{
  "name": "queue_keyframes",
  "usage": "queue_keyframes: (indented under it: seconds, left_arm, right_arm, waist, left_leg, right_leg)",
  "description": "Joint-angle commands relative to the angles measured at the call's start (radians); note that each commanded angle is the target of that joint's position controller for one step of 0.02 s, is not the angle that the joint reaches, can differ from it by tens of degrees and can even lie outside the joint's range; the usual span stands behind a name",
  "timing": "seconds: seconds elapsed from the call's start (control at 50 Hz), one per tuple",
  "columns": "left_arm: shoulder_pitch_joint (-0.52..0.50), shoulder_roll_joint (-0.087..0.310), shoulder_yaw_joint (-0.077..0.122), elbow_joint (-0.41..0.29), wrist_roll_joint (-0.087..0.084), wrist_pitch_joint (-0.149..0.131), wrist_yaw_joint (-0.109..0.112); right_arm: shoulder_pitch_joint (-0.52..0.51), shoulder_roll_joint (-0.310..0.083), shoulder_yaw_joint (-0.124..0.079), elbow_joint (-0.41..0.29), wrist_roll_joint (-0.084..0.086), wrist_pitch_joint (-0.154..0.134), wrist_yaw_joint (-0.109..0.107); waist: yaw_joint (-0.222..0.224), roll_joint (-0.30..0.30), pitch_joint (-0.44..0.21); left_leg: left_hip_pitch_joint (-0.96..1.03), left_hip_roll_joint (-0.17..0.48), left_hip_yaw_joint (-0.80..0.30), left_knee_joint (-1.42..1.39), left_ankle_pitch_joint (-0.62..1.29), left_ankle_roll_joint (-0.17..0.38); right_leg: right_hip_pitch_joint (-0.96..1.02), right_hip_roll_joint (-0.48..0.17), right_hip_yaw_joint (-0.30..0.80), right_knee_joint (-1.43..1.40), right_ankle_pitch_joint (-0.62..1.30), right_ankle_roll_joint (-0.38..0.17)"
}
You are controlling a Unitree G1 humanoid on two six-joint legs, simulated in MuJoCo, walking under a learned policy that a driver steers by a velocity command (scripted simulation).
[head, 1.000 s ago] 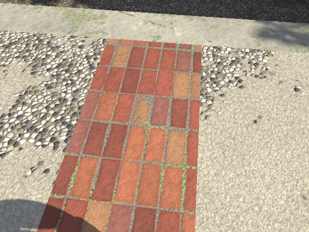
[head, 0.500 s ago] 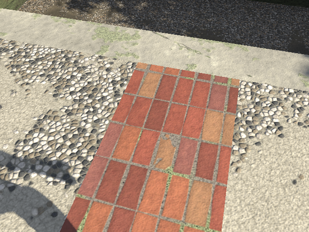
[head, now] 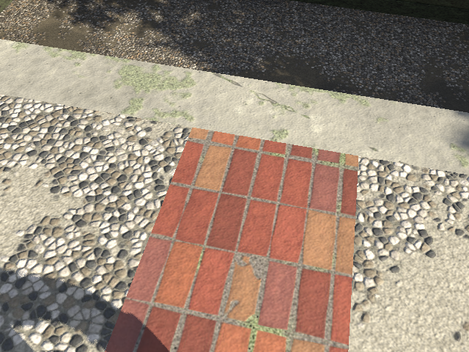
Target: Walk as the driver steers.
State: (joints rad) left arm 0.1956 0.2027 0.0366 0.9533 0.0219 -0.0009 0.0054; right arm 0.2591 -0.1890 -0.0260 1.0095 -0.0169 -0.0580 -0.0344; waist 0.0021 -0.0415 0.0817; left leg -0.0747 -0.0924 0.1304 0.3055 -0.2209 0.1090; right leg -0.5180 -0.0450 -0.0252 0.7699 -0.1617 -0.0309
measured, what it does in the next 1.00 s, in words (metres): walks ahead, turning right: right foot, then left foot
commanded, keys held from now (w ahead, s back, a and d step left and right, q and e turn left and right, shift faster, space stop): e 0.28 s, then w+e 0.24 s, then w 0.32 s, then no key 0.16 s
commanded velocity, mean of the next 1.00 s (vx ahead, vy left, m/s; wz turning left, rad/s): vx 0.25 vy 0.00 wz -0.37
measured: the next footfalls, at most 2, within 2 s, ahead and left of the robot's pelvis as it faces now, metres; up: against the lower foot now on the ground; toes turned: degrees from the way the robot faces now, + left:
right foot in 0.14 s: +0.11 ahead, -0.10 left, +0.00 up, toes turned -7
left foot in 0.60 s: +0.15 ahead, +0.10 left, +0.00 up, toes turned -23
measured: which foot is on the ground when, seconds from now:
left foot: down 0.00-0.14, up 0.16-0.58, down 0.60-1.00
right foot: up 0.00-0.12, down 0.14-0.60, up 0.62-0.98, down 1.00-1.00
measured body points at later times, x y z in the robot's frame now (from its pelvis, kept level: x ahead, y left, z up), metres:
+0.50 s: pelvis +0.06 -0.01 +0.00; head +0.08 -0.02 +0.45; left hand +0.18 +0.25 -0.13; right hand +0.12 -0.30 -0.12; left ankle +0.10 +0.13 -0.71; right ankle +0.07 -0.09 -0.74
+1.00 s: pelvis +0.20 -0.07 -0.01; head +0.24 -0.08 +0.43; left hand +0.48 +0.06 -0.12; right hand +0.04 -0.27 -0.15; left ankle +0.12 +0.11 -0.74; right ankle +0.26 -0.19 -0.75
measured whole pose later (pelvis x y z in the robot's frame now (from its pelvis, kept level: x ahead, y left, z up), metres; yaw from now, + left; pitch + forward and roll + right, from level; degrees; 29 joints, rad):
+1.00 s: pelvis +0.20 -0.07 -0.01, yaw -23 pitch +2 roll +1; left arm 0.04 0.24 0.03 0.78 0.04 -0.05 -0.03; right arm 0.48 -0.21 -0.04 0.99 -0.01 -0.07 0.00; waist -0.08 -0.03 0.03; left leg 0.03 0.00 0.01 0.37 -0.41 -0.01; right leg -0.42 0.00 -0.05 0.49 -0.08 -0.06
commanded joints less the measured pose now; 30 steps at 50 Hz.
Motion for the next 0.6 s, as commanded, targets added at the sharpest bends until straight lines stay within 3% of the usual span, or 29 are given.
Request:
queue_keyframes:
  seconds: [0.02, 0.08, 0.12, 0.14, 0.16, 0.18, 0.2, 0.22, 0.24, 0.26, 0.3, 0.34, 0.38, 0.48, 0.54, 0.58, 0.6]
  left_arm:
    - [-0.007, 0.065, 0.012, -0.063, 0.005, -0.004, 0.004]
    - [0.012, 0.067, 0.018, -0.072, 0.004, -0.003, 0.007]
    - [0.086, 0.072, 0.026, -0.063, 0.004, -0.014, 0.010]
    - [0.159, 0.136, 0.046, -0.054, 0.006, -0.025, 0.016]
    - [0.184, 0.266, 0.081, -0.072, 0.004, -0.023, 0.021]
    - [0.215, 0.250, 0.079, -0.058, -0.027, -0.009, 0.013]
    - [0.165, 0.225, 0.079, -0.069, -0.024, 0.001, 0.013]
    - [0.093, 0.184, 0.069, -0.085, -0.016, 0.012, 0.019]
    - [0.043, 0.156, 0.060, -0.101, -0.015, 0.022, 0.025]
    - [0.015, 0.142, 0.056, -0.112, -0.015, 0.025, 0.028]
    - [0.037, 0.159, 0.062, -0.115, -0.010, 0.021, 0.019]
    - [0.063, 0.188, 0.073, -0.110, -0.010, 0.015, 0.012]
    - [0.071, 0.205, 0.080, -0.115, -0.004, 0.016, 0.007]
    - [0.079, 0.235, 0.095, -0.131, 0.005, 0.012, -0.007]
    - [0.016, 0.229, 0.097, -0.157, 0.003, 0.012, -0.018]
    - [-0.036, 0.188, 0.089, -0.176, -0.002, 0.012, -0.013]
    - [-0.038, 0.115, 0.069, -0.196, -0.010, 0.000, -0.009]
  right_arm:
    - [0.066, -0.146, -0.033, -0.022, -0.002, 0.012, -0.020]
    - [0.060, -0.165, -0.046, -0.027, -0.002, 0.030, -0.029]
    - [0.045, -0.180, -0.055, -0.035, 0.001, 0.038, -0.033]
    - [0.040, -0.185, -0.060, -0.058, 0.002, 0.036, -0.033]
    - [0.032, -0.120, -0.048, -0.114, 0.016, 0.040, -0.024]
    - [0.010, -0.108, -0.041, -0.124, -0.004, 0.059, -0.021]
    - [-0.016, -0.109, -0.042, -0.125, -0.004, 0.066, -0.017]
    - [-0.049, -0.112, -0.044, -0.133, 0.000, 0.064, -0.014]
    - [-0.066, -0.131, -0.050, -0.141, -0.001, 0.062, -0.014]
    - [-0.059, -0.140, -0.052, -0.146, -0.010, 0.067, -0.011]
    - [-0.024, -0.119, -0.047, -0.143, -0.015, 0.077, -0.001]
    - [-0.054, -0.113, -0.044, -0.163, -0.013, 0.079, 0.009]
    - [-0.111, -0.127, -0.044, -0.192, -0.016, 0.078, 0.017]
    - [-0.157, -0.134, -0.040, -0.232, -0.009, 0.047, 0.025]
    - [-0.080, -0.131, -0.035, -0.228, 0.003, 0.026, 0.020]
    - [0.075, -0.130, -0.036, -0.182, 0.005, 0.012, 0.005]
    - [0.149, -0.202, -0.049, -0.168, -0.009, 0.002, -0.010]
  waist:
    - [-0.019, 0.117, -0.073]
    - [-0.017, 0.119, -0.065]
    - [0.031, 0.086, -0.098]
    - [0.063, -0.005, -0.158]
    - [0.059, -0.206, -0.203]
    - [0.070, -0.154, -0.274]
    - [0.052, -0.059, -0.181]
    - [0.032, 0.003, -0.101]
    - [0.010, 0.012, -0.064]
    - [-0.004, -0.013, -0.073]
    - [-0.007, -0.011, -0.139]
    - [0.011, -0.033, -0.153]
    - [0.031, -0.078, -0.123]
    - [0.044, -0.072, -0.108]
    - [-0.007, -0.079, -0.103]
    - [-0.094, -0.021, -0.085]
    - [-0.111, 0.145, -0.086]
  left_leg:
    - [0.071, 0.324, -0.070, 0.049, 0.800, 0.084]
    - [0.102, 0.354, -0.086, 0.154, 0.814, 0.089]
    - [0.063, 0.329, -0.055, 0.322, 0.804, 0.043]
    - [-0.055, 0.263, -0.003, 0.525, 0.633, -0.014]
    - [-0.365, 0.050, 0.053, 0.829, -0.140, -0.085]
    - [-0.411, 0.026, -0.118, 0.948, -0.460, -0.097]
    - [-0.452, 0.066, -0.160, 1.000, -0.404, -0.108]
    - [-0.481, 0.090, -0.171, 0.955, -0.322, -0.115]
    - [-0.482, 0.105, -0.170, 0.886, -0.261, -0.124]
    - [-0.461, 0.109, -0.167, 0.837, -0.222, -0.133]
    - [-0.427, 0.093, -0.154, 0.768, -0.190, -0.149]
    - [-0.425, 0.098, -0.153, 0.661, -0.183, -0.160]
    - [-0.439, 0.098, -0.155, 0.582, -0.182, -0.167]
    - [-0.378, 0.079, -0.162, 0.439, -0.190, -0.154]
    - [-0.195, 0.048, -0.148, 0.279, -0.201, -0.114]
    - [0.078, 0.055, -0.133, 0.043, -0.086, -0.078]
    - [0.188, 0.242, -0.339, -0.086, -0.272, -0.044]
  right_leg:
    - [0.043, 0.018, -0.036, -0.040, -0.066, -0.018]
    - [0.064, 0.040, -0.054, -0.113, -0.174, -0.051]
    - [0.189, 0.055, -0.046, -0.260, -0.065, -0.088]
    - [0.344, -0.030, 0.095, -0.312, 0.285, -0.142]
    - [0.526, -0.306, 0.455, -0.336, 0.880, -0.328]
    - [0.511, -0.367, 0.531, -0.380, 0.874, -0.419]
    - [0.441, -0.320, 0.455, -0.396, 0.719, -0.406]
    - [0.365, -0.253, 0.390, -0.426, 0.549, -0.352]
    - [0.323, -0.192, 0.343, -0.445, 0.438, -0.296]
    - [0.313, -0.148, 0.309, -0.448, 0.413, -0.266]
    - [0.337, -0.113, 0.297, -0.454, 0.338, -0.248]
    - [0.346, -0.092, 0.346, -0.510, -0.020, -0.243]
    - [0.332, -0.093, 0.419, -0.569, -0.289, -0.245]
    - [0.298, -0.090, 0.495, -0.573, -0.390, -0.233]
    - [0.180, -0.059, 0.496, -0.544, -0.411, -0.204]
    - [-0.013, 0.026, 0.431, -0.432, -0.464, -0.132]
    - [-0.157, 0.107, 0.310, -0.206, -0.469, -0.075]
